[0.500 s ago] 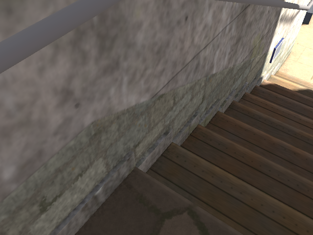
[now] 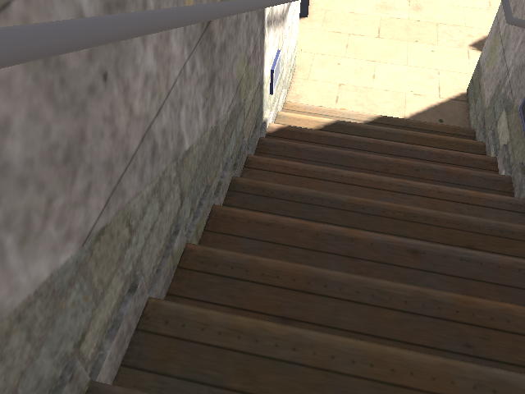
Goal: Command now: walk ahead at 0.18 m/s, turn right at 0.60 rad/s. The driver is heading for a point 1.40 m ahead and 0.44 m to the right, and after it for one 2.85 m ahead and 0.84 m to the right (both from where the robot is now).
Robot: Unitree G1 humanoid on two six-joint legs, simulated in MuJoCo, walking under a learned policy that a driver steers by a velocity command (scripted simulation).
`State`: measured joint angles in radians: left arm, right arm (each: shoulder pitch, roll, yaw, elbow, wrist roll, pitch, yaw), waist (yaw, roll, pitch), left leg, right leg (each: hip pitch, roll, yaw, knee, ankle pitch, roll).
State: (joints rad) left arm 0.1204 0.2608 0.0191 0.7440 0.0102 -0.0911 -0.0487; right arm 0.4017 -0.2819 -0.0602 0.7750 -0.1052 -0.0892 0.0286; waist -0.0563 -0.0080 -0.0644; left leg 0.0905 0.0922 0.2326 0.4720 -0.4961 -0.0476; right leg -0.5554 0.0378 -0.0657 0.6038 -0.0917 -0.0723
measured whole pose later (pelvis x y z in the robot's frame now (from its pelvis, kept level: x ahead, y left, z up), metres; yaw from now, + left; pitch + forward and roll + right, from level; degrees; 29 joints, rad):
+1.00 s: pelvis +0.34 -0.03 +0.01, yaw -20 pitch +4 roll +0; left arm 0.12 0.24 0.04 0.76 0.06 -0.11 -0.04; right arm 0.52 -0.24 0.00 0.87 -0.09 -0.11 0.07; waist -0.06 -0.01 -0.09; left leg -0.15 -0.02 0.02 0.77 -0.48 0.06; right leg -0.45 0.01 -0.10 0.77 -0.24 -0.09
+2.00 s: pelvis +0.80 -0.29 -0.29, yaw -21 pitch +2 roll +0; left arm 0.20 0.24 0.03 0.93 0.08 -0.07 -0.10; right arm 0.56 -0.16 0.00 1.06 -0.06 -0.08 0.08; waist -0.09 0.01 -0.02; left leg -0.56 0.04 -0.07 1.83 -0.58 0.04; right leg -0.38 -0.01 -0.11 0.58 -0.21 -0.07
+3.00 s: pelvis +1.31 -0.45 -0.52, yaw -19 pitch +1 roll +5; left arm 0.07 0.19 0.01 0.93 0.07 -0.05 -0.08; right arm 0.60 -0.08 0.02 1.10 -0.07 -0.07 0.02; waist -0.15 -0.06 -0.03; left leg -0.27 0.00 0.09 1.06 -0.81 -0.04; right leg -0.50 -0.14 0.00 0.40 0.43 -0.02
